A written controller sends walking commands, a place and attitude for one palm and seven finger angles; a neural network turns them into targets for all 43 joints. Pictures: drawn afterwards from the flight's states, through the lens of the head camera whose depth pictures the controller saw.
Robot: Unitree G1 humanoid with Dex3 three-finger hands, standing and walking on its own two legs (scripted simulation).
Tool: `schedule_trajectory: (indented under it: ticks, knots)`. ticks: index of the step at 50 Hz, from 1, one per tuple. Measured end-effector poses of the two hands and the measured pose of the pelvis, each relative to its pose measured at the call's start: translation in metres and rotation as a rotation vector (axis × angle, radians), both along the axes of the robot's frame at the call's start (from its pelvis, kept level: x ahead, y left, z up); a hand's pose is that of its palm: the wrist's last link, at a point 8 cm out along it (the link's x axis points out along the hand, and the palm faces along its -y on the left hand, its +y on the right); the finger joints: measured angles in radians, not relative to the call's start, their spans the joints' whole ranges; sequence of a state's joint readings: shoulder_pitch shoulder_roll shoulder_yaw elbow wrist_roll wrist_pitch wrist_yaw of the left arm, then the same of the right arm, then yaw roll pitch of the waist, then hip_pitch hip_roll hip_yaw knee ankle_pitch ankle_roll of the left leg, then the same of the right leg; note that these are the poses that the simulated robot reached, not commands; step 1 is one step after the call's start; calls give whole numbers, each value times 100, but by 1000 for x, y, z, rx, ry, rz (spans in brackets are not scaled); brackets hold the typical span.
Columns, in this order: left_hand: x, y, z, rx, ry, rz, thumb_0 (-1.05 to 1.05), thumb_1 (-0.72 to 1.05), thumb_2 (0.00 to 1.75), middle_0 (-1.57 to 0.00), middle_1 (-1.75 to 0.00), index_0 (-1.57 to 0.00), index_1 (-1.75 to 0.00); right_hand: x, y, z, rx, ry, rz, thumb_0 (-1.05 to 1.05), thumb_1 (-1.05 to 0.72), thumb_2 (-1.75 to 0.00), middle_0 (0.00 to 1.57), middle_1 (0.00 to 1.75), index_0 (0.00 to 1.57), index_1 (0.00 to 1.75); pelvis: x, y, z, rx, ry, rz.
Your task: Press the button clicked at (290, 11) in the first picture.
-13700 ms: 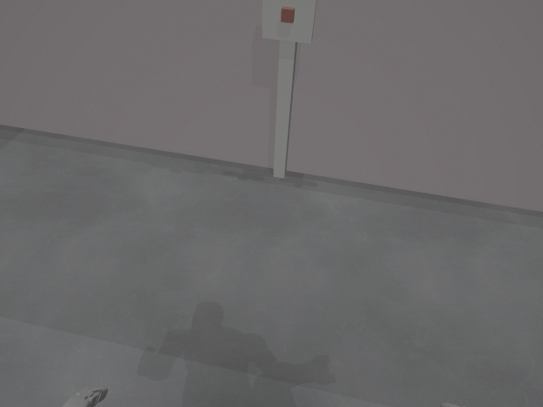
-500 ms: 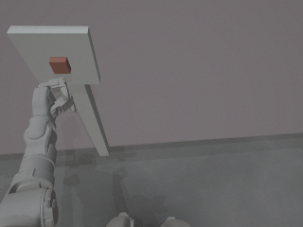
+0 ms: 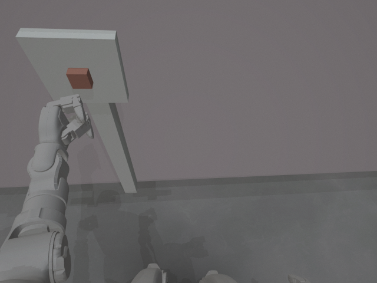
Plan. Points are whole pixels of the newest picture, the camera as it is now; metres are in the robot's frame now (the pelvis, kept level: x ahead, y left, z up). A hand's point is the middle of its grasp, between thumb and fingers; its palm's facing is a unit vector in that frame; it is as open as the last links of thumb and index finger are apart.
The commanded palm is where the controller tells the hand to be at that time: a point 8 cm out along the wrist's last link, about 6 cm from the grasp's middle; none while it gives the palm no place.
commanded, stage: press the button with the knuckle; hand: left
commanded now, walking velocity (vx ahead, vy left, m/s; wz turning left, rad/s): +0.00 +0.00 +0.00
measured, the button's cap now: (80, 77) +0.53 +0.24 +0.10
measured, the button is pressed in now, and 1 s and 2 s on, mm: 0 7 0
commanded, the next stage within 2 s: hold the button down briefly in 1.14 s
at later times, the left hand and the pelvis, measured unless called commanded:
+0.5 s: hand (90, 107) +0.47 +0.22 +0.07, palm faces +0.10 -1.00 +0.01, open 3.1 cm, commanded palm +0.44 +0.26 +0.07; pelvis +0.01 +0.00 +0.00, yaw -1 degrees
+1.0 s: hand (89, 100) +0.49 +0.22 +0.07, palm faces +0.09 -1.00 +0.00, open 3.5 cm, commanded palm +0.48 +0.27 +0.07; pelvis +0.00 +0.00 -0.01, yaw +0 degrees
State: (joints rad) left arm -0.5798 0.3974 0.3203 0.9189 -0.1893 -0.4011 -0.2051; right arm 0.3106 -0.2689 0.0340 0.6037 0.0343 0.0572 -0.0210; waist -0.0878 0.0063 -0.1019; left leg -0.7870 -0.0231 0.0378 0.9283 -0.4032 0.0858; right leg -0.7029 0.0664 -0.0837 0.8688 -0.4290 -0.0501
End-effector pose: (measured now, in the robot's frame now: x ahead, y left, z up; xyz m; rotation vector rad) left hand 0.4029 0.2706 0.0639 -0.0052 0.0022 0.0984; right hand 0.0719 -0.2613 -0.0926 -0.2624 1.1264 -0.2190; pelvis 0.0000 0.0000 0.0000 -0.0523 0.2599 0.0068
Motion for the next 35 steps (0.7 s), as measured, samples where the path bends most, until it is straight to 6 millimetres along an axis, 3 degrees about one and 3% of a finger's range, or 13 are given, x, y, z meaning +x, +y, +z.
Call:
schedule_trajectory:
  ticks: [11, 26, 35]
  knots:
    - [9, 3, 2, 2, 8, 15, 2, 90, 90, -130, -150, -130, -150, -7, 1, -4, 8, 34, -9, 1, -90, -89, 20, 30, 21, 30, 3, -2, 0, 0, 7, 1]
    - [42, -1, 3, -2, 20, 1, 2, 90, 90, -130, -150, -130, -150, -37, -5, -7, -7, 131, -63, 1, -90, -89, 20, 30, 21, 30, 6, -3, -4, -3, 44, -11]
    - [50, 2, 3, 2, 10, 2, 2, 90, 90, -130, -150, -135, -150, -49, -5, -6, -10, 172, -83, 0, -90, -89, 20, 30, 21, 30, 8, -3, -4, -5, 53, -15]
